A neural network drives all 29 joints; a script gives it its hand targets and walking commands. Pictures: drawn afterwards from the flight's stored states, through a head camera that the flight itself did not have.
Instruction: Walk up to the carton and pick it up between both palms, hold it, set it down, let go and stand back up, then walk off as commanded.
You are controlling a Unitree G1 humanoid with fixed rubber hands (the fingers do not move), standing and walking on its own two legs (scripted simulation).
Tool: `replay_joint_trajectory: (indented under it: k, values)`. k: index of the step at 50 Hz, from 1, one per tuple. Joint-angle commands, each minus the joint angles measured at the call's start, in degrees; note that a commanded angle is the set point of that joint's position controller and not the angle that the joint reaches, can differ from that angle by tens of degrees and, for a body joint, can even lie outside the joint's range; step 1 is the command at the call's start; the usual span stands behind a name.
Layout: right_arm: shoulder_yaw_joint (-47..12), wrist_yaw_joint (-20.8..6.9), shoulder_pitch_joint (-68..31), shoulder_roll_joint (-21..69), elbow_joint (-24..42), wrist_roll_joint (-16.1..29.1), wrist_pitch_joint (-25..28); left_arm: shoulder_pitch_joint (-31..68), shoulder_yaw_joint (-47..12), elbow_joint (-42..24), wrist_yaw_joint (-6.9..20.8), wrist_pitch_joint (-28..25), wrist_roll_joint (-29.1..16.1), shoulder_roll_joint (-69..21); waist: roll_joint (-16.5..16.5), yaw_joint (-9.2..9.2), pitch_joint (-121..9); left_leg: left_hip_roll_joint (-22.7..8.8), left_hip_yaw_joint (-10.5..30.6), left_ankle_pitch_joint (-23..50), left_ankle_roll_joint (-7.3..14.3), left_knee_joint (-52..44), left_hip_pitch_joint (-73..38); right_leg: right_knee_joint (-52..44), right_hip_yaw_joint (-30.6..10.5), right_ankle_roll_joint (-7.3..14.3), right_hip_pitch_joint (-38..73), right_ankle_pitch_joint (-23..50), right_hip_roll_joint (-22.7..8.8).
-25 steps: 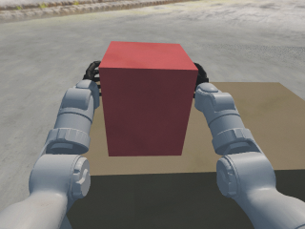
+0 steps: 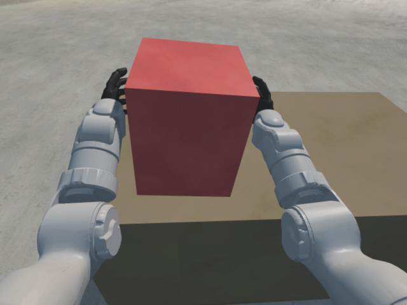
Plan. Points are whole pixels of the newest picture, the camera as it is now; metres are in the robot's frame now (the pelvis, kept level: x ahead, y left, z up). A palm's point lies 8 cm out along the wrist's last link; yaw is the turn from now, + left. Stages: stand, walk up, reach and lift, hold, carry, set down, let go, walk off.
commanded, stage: set down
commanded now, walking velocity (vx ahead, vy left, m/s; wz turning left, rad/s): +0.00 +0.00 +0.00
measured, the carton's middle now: (187, 119) +0.43 +0.03 +0.19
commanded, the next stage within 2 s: none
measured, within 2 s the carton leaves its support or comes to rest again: neither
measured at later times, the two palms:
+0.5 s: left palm (122, 117) +0.43 +0.17 +0.20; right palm (260, 121) +0.43 -0.12 +0.19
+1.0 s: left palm (128, 125) +0.45 +0.16 +0.17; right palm (258, 128) +0.45 -0.13 +0.16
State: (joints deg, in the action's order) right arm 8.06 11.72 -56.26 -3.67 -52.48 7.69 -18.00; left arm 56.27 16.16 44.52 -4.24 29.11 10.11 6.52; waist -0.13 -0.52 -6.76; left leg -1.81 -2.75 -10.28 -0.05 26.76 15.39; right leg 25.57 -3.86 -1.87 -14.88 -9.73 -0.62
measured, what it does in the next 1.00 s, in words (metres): stands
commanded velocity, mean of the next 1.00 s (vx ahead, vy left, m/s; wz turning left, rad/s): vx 0.00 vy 0.00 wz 0.00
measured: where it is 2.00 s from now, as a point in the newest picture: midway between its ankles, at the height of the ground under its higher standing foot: outside the picture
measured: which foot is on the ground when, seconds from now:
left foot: down 0.00-1.00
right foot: down 0.00-1.00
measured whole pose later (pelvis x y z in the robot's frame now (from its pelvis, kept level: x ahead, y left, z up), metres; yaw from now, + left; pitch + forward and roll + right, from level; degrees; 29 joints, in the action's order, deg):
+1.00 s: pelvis +0.03 +0.00 +0.00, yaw +0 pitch +1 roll +0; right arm 7.4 10.4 -50.5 -3.1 -54.1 6.3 -7.2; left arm 49.4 16.2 45.6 -6.0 17.5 10.1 3.6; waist -0.1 -0.5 -3.4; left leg -2.3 -2.7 -12.1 -0.6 25.1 13.7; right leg 23.2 -3.8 -1.9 -13.0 -11.1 -0.2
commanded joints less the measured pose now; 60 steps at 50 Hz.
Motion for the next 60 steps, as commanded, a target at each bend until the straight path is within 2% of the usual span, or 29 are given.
replay_joint_trajectory:
  k: [1, 7, 13, 16, 19, 28, 32, 36, 40, 51, 60]
  values:
    - [-9.9, -10.1, -52.8, 35.6, 16.0, -0.7, 7.6, 42.0, -12.5, -7.2, 9.4, -7.4, -5.5, -40.8, 1.4, 0.98, -25.3, 3.1, 3.3, 1.8, -1.4, -9.7, -14.6, -10.8, 6.3, 2.6, 13.2, -2.0, 4.8]
    - [-17.7, -8.8, -48.7, 37.9, 20.5, 3.4, 8.4, 38.6, -17.3, -13.5, 7.7, -9.3, -7.3, -42.7, 1.3, 0.45, -30.7, 3.8, 3.2, 18.4, -2.6, -4.9, -20.9, -9.9, 6.3, 1.8, 15.3, 10.3, 5.7]
    - [-22.3, -7.7, -47.2, 39.1, 24.8, 6.0, 8.5, 37.4, -20.3, -18.3, 6.8, -9.7, -8.3, -43.9, 1.4, 0.76, -32.3, 4.2, 3.7, 26.1, -3.4, -2.5, -23.1, -9.4, 6.1, 1.4, 16.6, 17.8, 5.9]
    - [-22.4, -7.7, -46.7, 38.7, 25.1, 6.1, 8.4, 36.9, -20.5, -18.7, 6.6, -9.5, -7.9, -44.0, 1.8, 0.91, -31.0, 4.1, 3.8, 26.4, -3.7, -2.2, -23.3, -9.6, 6.2, 1.4, 15.8, 17.6, 5.9]
    - [-20.8, -8.0, -46.1, 38.0, 22.8, 5.1, 8.4, 36.8, -19.3, -16.5, 6.7, -9.6, -7.1, -43.9, 1.6, 1.01, -28.9, 3.9, 3.8, 23.9, -3.6, -2.8, -23.0, -10.1, 6.3, 1.6, 14.5, 14.9, 5.7]
    - [-12.2, -10.5, -44.0, 35.0, 12.5, -0.8, 9.1, 37.1, -12.8, -7.1, 7.7, -11.0, -2.9, -42.1, 1.3, 0.46, -20.6, 3.4, 2.5, 11.1, -2.8, -6.8, -18.0, -11.2, 6.6, 2.1, 11.3, 3.6, 4.9]
    - [-10.0, -11.6, -44.1, 35.0, 10.9, -3.2, 10.2, 36.8, -10.8, -4.3, 7.9, -12.1, -1.8, -41.5, 0.5, -0.59, -20.1, 3.2, 2.0, 8.0, -2.3, -8.1, -16.3, -11.1, 6.6, 2.0, 11.6, 1.8, 4.6]
    - [-9.4, -12.3, -44.6, 35.8, 11.4, -4.5, 12.0, 37.8, -11.6, -4.3, 7.5, -14.0, -2.1, -42.2, 0.6, -0.67, -23.0, 3.1, 1.8, 8.8, -2.5, -8.0, -16.8, -10.8, 6.9, 1.9, 11.8, 2.8, 4.5]
    - [-10.0, -12.8, -44.4, 36.6, 11.8, -4.9, 13.6, 38.0, -12.8, -4.8, 6.8, -16.0, -2.6, -43.2, 0.9, -1.09, -26.5, 2.9, 1.7, 13.1, -3.1, -7.0, -18.3, -10.3, 7.1, 1.9, 11.9, 5.9, 4.7]
    - [-9.8, -13.5, -39.7, 35.8, 9.6, -6.3, 15.5, 33.2, -11.2, -3.4, 6.3, -18.4, -0.8, -42.9, 0.6, -1.92, -26.3, 2.5, 1.1, 21.1, -3.9, -5.5, -19.7, -9.8, 7.4, 1.6, 12.0, 11.6, 4.9]
    - [-9.1, -14.3, -37.6, 36.4, 8.8, -7.9, 17.4, 33.1, -10.9, -3.3, 5.9, -21.0, -0.2, -43.1, 0.3, -2.25, -27.8, 2.2, 0.6, 23.4, -4.2, -5.0, -19.3, -9.4, 7.4, 1.3, 12.0, 14.5, 4.7]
